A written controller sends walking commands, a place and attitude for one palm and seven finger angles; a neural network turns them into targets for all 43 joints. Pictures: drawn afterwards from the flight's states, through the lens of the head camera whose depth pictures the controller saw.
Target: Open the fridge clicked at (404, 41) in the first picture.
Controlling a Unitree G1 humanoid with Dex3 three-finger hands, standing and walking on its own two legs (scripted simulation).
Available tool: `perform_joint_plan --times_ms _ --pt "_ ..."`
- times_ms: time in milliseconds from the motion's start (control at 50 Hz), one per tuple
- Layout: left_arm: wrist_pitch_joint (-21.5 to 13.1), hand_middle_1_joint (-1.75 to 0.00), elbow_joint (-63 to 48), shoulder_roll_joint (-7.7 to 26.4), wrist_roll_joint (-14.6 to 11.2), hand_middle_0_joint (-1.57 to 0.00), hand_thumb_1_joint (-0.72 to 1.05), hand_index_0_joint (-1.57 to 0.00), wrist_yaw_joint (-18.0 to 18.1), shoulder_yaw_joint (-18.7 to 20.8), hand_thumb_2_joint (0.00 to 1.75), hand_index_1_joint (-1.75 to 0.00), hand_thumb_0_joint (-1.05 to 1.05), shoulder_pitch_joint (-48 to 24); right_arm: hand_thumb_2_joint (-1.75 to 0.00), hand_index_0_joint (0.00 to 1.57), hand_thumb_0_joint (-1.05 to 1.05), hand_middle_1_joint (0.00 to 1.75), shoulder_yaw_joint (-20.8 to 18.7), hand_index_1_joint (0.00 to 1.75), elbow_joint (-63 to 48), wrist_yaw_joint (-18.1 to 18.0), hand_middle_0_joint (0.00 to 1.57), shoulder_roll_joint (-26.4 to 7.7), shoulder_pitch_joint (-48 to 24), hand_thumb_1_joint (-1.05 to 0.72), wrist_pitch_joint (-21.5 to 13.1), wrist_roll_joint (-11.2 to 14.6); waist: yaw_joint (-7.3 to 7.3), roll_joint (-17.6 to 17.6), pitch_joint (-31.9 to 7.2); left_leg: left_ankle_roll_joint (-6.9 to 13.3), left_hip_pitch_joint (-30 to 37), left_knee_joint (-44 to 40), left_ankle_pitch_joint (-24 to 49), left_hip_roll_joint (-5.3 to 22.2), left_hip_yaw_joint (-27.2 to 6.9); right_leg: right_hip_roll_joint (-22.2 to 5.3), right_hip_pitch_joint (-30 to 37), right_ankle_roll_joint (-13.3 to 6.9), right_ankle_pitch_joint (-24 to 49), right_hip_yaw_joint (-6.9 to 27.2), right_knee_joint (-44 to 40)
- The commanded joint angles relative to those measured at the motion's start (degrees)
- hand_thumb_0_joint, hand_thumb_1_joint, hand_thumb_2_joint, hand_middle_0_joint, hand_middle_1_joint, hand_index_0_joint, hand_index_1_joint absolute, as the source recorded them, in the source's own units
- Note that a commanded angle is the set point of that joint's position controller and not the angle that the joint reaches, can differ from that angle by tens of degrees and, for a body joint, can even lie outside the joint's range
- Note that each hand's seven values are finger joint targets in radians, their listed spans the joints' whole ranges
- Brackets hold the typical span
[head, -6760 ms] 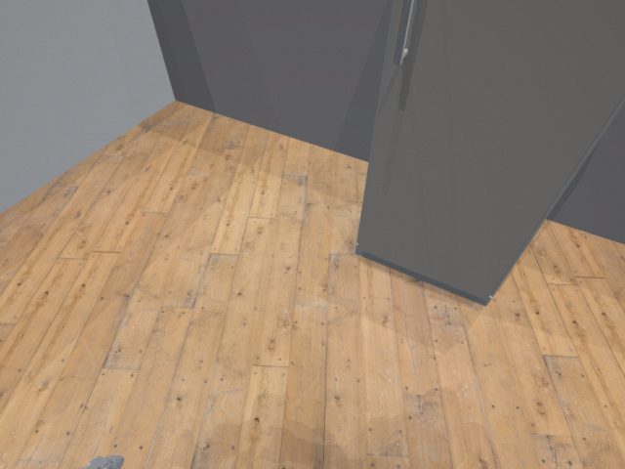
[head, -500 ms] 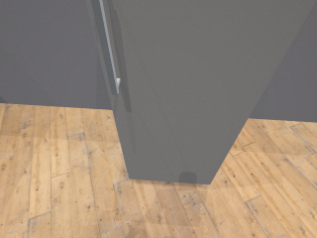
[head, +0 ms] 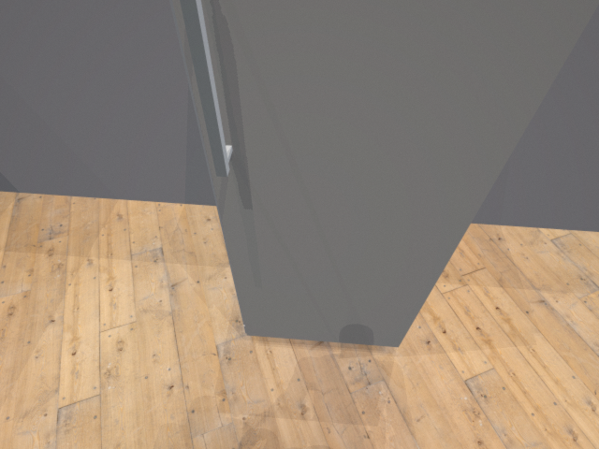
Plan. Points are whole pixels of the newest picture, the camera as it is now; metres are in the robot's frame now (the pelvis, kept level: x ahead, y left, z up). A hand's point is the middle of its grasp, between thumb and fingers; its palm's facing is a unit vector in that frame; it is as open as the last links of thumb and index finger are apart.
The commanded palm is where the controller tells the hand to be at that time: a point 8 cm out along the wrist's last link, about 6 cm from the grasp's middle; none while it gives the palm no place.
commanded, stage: look again from close up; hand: left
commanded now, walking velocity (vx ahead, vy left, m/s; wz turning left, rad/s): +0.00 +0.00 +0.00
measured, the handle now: (209, 70) +0.52 +0.16 +0.24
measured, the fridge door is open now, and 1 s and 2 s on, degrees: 0 0 0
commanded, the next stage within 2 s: raise the hand to about handle height in 0.10 s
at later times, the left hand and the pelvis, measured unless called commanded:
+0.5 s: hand (165, 388) +0.18 +0.18 +0.01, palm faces +0.00 -1.00 -0.07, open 8.0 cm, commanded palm +0.12 +0.25 -0.02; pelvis -0.03 -0.01 -0.04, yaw +0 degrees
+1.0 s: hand (101, 363) +0.19 +0.24 +0.06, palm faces +0.02 -1.00 -0.07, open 10.9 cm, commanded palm +0.15 +0.29 +0.08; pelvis -0.02 +0.00 -0.03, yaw +1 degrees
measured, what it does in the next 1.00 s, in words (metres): stands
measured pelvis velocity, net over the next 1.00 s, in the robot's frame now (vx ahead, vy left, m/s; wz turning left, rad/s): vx -0.02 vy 0.00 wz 0.02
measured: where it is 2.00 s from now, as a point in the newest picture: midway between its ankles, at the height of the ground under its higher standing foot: outside the picture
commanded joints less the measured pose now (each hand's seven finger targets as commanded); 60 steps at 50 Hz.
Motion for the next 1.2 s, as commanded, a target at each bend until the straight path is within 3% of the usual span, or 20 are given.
perform_joint_plan --times_ms 0,160,180,200,220,240,260,280,300,360,400,420,480,520,600,680,820,920,980,1180 --pt "-0.8 -0.30 -2.0 7.2 -0.3 -0.20 0.90 -0.20 0.4 1.3 0.90 -0.30 0.00 2.0 -0.90 0.20 0.00 0.30 -1.1 0.30 -1.9 -0.2 0.20 -7.0 2.2 -0.90 -0.8 0.1 -0.05 0.3 -0.1 1.9 -2.0 -5.2 9.1 4.4 -3.7 -3.3 0.7 -2.8 7.1 3.8 -4.3" --pt "-0.9 -0.30 -2.0 7.4 -0.2 -0.20 0.90 -0.20 0.4 1.4 0.90 -0.30 0.00 2.0 -0.90 0.20 0.00 0.30 -1.1 0.30 -1.8 -0.2 0.20 -7.1 2.2 -0.90 -0.9 0.1 -0.03 0.5 -0.9 1.9 -1.4 -5.3 10.6 4.5 -3.7 -3.4 1.3 -2.8 8.8 3.9 -4.3" --pt "-1.4 -0.30 0.5 5.9 -0.1 -0.20 0.90 -0.20 3.0 0.7 0.90 -0.30 0.00 8.0 -0.90 0.20 0.00 0.30 -1.6 0.30 -5.5 0.3 0.20 -7.5 -1.6 -0.90 -1.0 0.8 1.17 -0.6 -1.1 0.1 -3.7 7.2 13.5 5.2 -1.5 -6.7 0.7 -2.2 28.8 7.9 -3.8" --pt "-14.5 -0.32 -89.2 20.7 -11.6 -0.20 0.88 -0.20 2.4 11.4 0.89 -0.32 0.00 -36.7 -0.90 0.20 0.00 0.30 -2.2 0.30 -24.1 -2.1 0.20 -14.6 0.4 -0.90 -9.7 3.6 -4.81 10.4 -28.4 1.7 9.9 -0.8 17.9 -1.6 -1.9 -0.3 8.0 -3.4 24.1 1.8 1.3" --pt "-13.7 -0.33 -83.2 25.4 -8.0 -0.20 0.85 -0.20 5.7 15.9 0.88 -0.33 0.00 -23.4 -0.90 0.20 0.00 0.30 -0.4 0.30 -22.2 -4.7 0.20 -9.0 -4.0 -0.90 -13.8 3.3 -1.52 15.2 -22.6 1.6 10.9 -0.7 17.6 -0.7 0.5 2.3 3.7 -3.5 14.0 1.6 3.8" --pt "-6.6 -0.34 -71.3 3.0 -9.0 -0.21 0.83 -0.21 5.2 3.2 0.87 -0.34 0.00 6.0 -0.90 0.20 0.00 0.30 -1.3 0.30 -24.4 -4.2 0.20 -7.0 -3.2 -0.90 -16.4 3.1 -0.56 13.3 -17.8 0.9 4.9 -2.0 19.3 0.2 -1.3 2.9 -0.1 -3.1 5.9 -3.2 4.5" --pt "-4.7 -0.36 -66.0 0.0 -10.8 -0.21 0.81 -0.21 4.9 4.2 0.86 -0.36 0.00 6.9 -0.90 0.20 0.00 0.30 -2.1 0.30 -22.1 -4.1 0.20 -8.4 -2.2 -0.90 -17.1 4.0 -2.20 5.9 -10.7 0.4 0.4 -0.3 14.5 -0.6 -2.3 2.9 -3.6 -2.4 5.5 -3.3 3.1" --pt "-7.5 -0.37 -69.6 1.5 -11.1 -0.21 0.78 -0.21 3.5 4.8 0.85 -0.37 0.00 2.0 -0.90 0.20 0.00 0.30 -2.9 0.30 -26.1 -3.7 0.20 -9.9 -3.9 -0.90 -18.0 3.5 -3.21 2.7 -3.1 0.6 -5.0 1.6 7.9 -1.4 -3.1 2.8 -7.9 -1.8 3.0 -3.5 2.3" --pt "-11.1 -0.39 -64.6 3.8 -11.4 -0.21 0.76 -0.21 1.9 9.5 0.84 -0.39 0.00 5.3 -0.90 0.20 0.00 0.30 -4.1 0.30 -26.4 -3.5 0.20 -10.4 -3.3 -0.90 -18.5 2.6 -2.79 -3.4 -2.5 0.6 -9.2 3.6 3.6 -1.7 -3.0 3.1 -10.8 -1.6 -1.2 -3.8 2.7" --pt "-23.0 -0.43 -51.3 -0.8 -14.0 -0.22 0.69 -0.22 -8.7 10.6 0.81 -0.43 0.00 23.6 -0.90 0.20 0.00 0.30 -5.4 0.30 -31.1 -0.7 0.20 -9.9 -5.2 -0.90 -18.5 1.8 2.19 -11.9 -1.4 -0.7 -20.9 10.9 -0.1 -2.5 -1.7 3.6 -16.3 -2.1 -5.6 -3.3 9.9" --pt "-31.2 -0.47 -51.1 1.7 -15.8 -0.22 0.64 -0.22 -17.3 12.6 0.79 -0.47 0.00 23.7 -0.90 0.20 0.00 0.30 -6.3 0.30 -34.6 0.9 0.20 -10.9 -6.6 -0.90 -17.9 2.0 2.24 -10.8 -4.2 -0.7 -25.7 16.5 -1.5 -3.0 -0.8 2.9 -17.8 -2.5 -5.0 -1.1 14.1" --pt "-33.3 -0.48 -50.3 6.1 -16.1 -0.22 0.62 -0.22 -22.0 15.9 0.78 -0.48 0.00 23.7 -0.90 0.20 0.00 0.30 -6.6 0.30 -36.8 1.7 0.20 -11.9 -6.2 -0.90 -17.6 2.1 2.84 -6.2 -5.8 -0.5 -25.6 18.5 -0.2 -3.3 -0.7 2.2 -16.8 -3.3 -2.8 0.8 15.5" --pt "-29.7 -0.53 -60.3 10.4 -20.9 -0.22 0.55 -0.22 -26.2 21.2 0.75 -0.53 0.00 18.9 -0.90 0.20 0.00 0.30 -6.1 0.30 -43.0 0.5 0.20 -11.6 -7.8 -0.90 -16.6 3.6 3.87 -4.1 -14.5 0.8 -26.3 20.4 -0.8 -4.1 0.5 1.5 -14.4 -2.3 -4.3 3.5 15.6" --pt "-27.6 -0.55 -67.2 11.7 -23.7 -0.23 0.50 -0.23 -25.2 23.0 0.73 -0.55 0.00 12.1 -0.90 0.20 0.00 0.30 -5.4 0.30 -44.2 -0.9 0.20 -11.2 -6.4 -0.90 -15.9 3.5 2.70 -2.8 -14.2 1.1 -26.6 21.5 -2.6 -3.8 -0.3 1.8 -16.1 -1.6 -8.9 5.2 14.5" --pt "-29.8 -0.62 -83.1 10.7 -21.4 -0.24 0.41 -0.24 -21.6 18.4 0.69 -0.62 0.00 1.9 -0.90 0.20 0.00 0.30 -4.4 0.30 -42.6 -2.1 0.20 -10.3 -2.5 -0.90 -16.6 3.0 -1.60 5.4 -16.9 2.0 -20.2 22.4 1.6 -2.3 -2.3 3.3 -18.3 -2.0 -0.5 3.3 16.6" --pt "-28.0 -0.68 -79.9 11.1 -19.7 -0.24 0.32 -0.24 -23.5 14.6 0.65 -0.68 0.00 -2.4 -0.90 0.20 0.00 0.30 -3.3 0.30 -39.9 -3.3 0.20 -11.5 -1.7 -0.90 -18.0 3.4 -4.16 5.3 -13.1 2.2 -20.1 21.6 -2.1 -1.7 -4.1 3.8 -20.7 -2.0 -3.6 2.3 15.4" --pt "-14.4 -0.78 -74.0 17.9 -22.6 -0.25 0.15 -0.25 -24.9 24.6 0.58 -0.78 0.00 3.5 -0.90 0.20 0.00 0.30 -1.8 0.30 -41.2 -3.8 0.20 -11.2 -5.3 -0.90 -18.1 4.0 1.78 3.6 -16.2 1.7 -17.9 15.1 1.4 -2.0 -4.8 3.7 -9.9 -2.2 -0.9 0.2 12.0" --pt "-12.2 -0.86 -77.2 16.7 -24.3 -0.26 0.04 -0.26 -22.6 25.6 0.53 -0.86 0.00 3.1 -0.90 0.20 0.00 0.30 -0.7 0.30 -41.7 -3.0 0.20 -10.5 -5.3 -0.90 -18.8 3.7 2.44 3.1 -13.4 1.2 -16.2 11.7 3.9 -1.9 -4.4 4.3 -7.9 -2.1 2.5 -1.5 10.4" --pt "-11.9 -0.90 -78.6 15.8 -23.5 -0.27 -0.03 -0.27 -22.5 23.4 0.50 -0.90 0.00 0.3 -0.90 0.20 0.00 0.30 -0.6 0.30 -41.1 -2.9 0.20 -11.1 -4.0 -0.90 -19.9 4.0 1.18 3.6 -12.8 1.2 -13.7 9.9 2.5 -1.7 -4.4 4.3 -9.1 -1.8 1.1 -2.0 9.2" --pt "-7.7 -1.05 -80.3 21.5 -22.9 -0.28 -0.27 -0.28 -23.3 27.0 0.40 -1.05 0.00 -11.7 -0.90 0.20 0.00 0.30 0.1 0.30 -38.9 -4.6 0.20 -11.7 -4.3 -0.90 -21.2 4.5 1.69 6.2 -12.3 1.4 -6.5 5.2 5.4 -1.7 -4.6 4.2 -4.1 -2.1 4.0 -2.0 4.9"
